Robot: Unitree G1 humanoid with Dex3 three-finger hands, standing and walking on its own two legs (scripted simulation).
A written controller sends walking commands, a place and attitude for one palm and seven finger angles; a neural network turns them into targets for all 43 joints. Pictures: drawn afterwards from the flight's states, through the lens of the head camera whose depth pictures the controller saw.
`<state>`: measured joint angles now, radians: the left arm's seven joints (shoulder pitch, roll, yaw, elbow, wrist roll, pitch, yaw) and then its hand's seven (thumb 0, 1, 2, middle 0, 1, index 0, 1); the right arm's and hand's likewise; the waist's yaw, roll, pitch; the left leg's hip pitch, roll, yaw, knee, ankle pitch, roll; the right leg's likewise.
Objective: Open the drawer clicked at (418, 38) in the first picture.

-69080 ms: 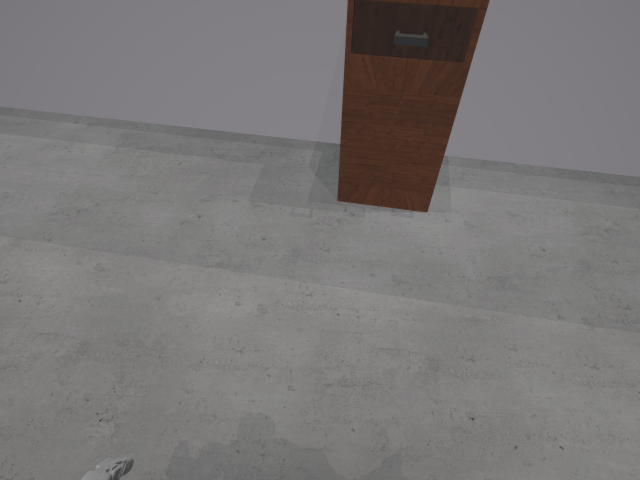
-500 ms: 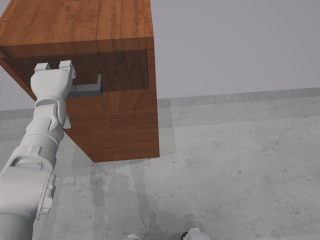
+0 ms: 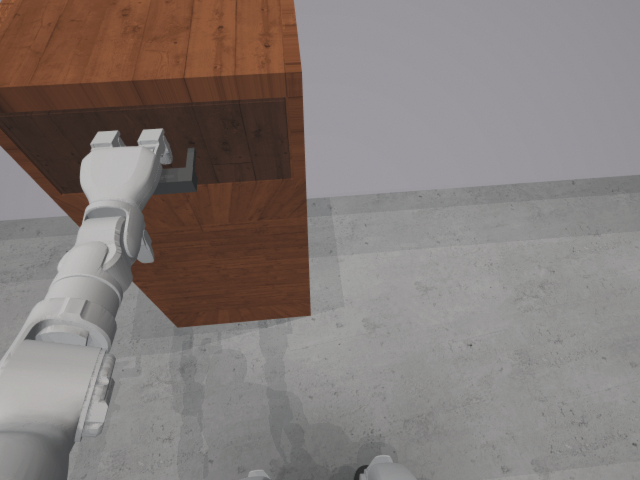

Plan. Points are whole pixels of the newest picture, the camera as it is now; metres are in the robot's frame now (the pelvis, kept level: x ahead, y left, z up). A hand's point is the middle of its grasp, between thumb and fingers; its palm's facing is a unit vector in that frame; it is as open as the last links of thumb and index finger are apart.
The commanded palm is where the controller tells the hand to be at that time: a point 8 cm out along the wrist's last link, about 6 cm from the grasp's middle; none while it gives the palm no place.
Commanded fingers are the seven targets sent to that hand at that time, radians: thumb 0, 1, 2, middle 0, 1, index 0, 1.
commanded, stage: lower the fingers behind the handle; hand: left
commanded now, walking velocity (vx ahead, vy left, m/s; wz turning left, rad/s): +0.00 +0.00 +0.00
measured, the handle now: (160, 169) +0.53 +0.22 +0.03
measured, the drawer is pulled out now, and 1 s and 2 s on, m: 0.00 0.00 0.00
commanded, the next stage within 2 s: lift the fingers back up to retry in 0.68 s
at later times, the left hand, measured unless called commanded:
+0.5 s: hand (139, 205) +0.47 +0.24 +0.03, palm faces -0.02 +0.04 -1.00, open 13.8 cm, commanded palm +0.44 +0.24 +0.06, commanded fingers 0.00 -0.50 0.30 -0.30 -1.20 -0.30 -1.20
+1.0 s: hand (137, 200) +0.47 +0.24 +0.04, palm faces -0.05 +0.02 -1.00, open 13.8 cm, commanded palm +0.45 +0.24 +0.09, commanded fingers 0.00 -0.50 0.30 -0.30 -1.20 -0.30 -1.20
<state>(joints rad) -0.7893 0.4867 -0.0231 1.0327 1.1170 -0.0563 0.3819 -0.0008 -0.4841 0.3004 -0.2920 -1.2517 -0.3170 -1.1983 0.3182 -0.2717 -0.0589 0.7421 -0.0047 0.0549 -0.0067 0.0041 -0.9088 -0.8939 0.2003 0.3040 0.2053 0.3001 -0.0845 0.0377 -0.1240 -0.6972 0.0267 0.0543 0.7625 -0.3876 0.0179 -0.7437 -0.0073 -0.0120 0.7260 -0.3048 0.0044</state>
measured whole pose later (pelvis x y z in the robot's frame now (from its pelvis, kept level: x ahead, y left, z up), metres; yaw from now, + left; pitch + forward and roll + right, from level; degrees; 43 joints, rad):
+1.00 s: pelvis -0.01 +0.00 +0.00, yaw +0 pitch +19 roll -1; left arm -0.83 0.53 -0.04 1.05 1.09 -0.06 0.29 0.00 -0.48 0.30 -0.23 -1.23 -0.32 -1.20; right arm 0.35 -0.27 -0.04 0.72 0.01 0.05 -0.04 0.00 -0.91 -0.89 0.20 0.30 0.21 0.30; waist -0.10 0.04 -0.12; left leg -0.73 0.03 0.06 0.79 -0.38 0.02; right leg -0.78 -0.01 -0.01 0.75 -0.30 0.01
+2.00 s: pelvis +0.01 -0.01 +0.02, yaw +1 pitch +13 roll +0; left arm -0.78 0.49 -0.07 0.95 1.05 -0.02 0.18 0.00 -0.48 0.30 -0.32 -1.20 -0.32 -1.20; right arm 0.29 -0.28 -0.04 0.72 0.02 0.07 -0.04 0.01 -0.91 -0.89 0.20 0.30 0.20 0.30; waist -0.06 0.06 -0.09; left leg -0.50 0.03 0.04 0.61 -0.33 0.00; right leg -0.55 0.00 -0.03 0.61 -0.28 -0.01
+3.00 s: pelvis +0.01 -0.01 +0.02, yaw +0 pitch +13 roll +0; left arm -0.74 0.43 -0.05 0.88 1.08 -0.08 0.25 0.00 -0.48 0.30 -0.32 -1.20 -0.32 -1.20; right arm 0.31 -0.26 -0.05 0.72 0.01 0.05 -0.04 0.01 -0.91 -0.89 0.20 0.30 0.21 0.30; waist -0.07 0.05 -0.09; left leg -0.49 0.02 0.06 0.60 -0.33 0.01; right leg -0.55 -0.01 0.00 0.60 -0.27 0.00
